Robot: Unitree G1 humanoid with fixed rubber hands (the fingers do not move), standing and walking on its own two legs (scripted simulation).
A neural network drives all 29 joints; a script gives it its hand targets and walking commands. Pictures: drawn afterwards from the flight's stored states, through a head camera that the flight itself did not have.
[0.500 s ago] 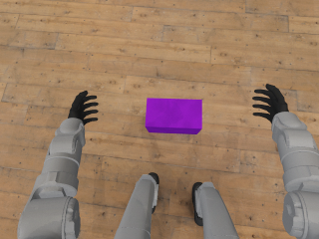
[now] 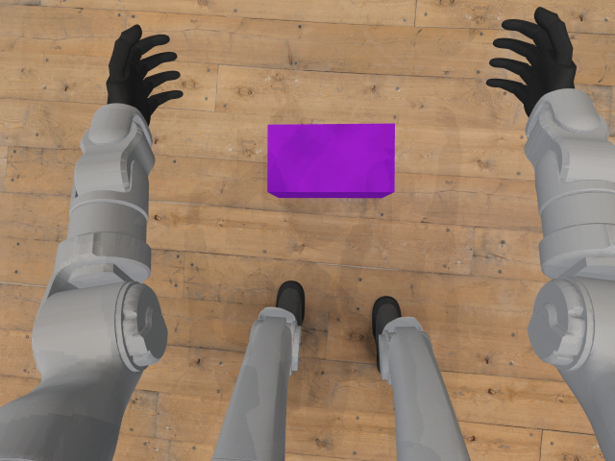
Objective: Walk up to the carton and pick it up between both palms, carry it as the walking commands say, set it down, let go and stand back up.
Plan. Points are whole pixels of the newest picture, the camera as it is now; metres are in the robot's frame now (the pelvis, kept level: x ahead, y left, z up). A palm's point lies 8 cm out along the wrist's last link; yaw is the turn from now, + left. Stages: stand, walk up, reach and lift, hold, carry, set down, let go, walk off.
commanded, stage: reach and lift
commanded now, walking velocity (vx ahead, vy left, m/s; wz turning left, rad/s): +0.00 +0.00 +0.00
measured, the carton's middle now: (330, 164) +0.51 +0.02 -0.58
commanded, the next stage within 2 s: none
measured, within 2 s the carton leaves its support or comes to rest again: neither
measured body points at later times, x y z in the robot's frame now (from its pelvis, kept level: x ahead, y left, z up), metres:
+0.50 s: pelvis -0.02 -0.01 -0.09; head +0.32 +0.01 +0.21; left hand +0.52 +0.25 -0.21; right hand +0.54 -0.20 -0.22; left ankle +0.08 +0.12 -0.63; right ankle +0.05 -0.14 -0.63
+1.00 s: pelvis -0.05 -0.01 -0.21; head +0.33 +0.00 +0.01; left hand +0.52 +0.24 -0.37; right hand +0.54 -0.19 -0.37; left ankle +0.07 +0.12 -0.63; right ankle +0.04 -0.14 -0.63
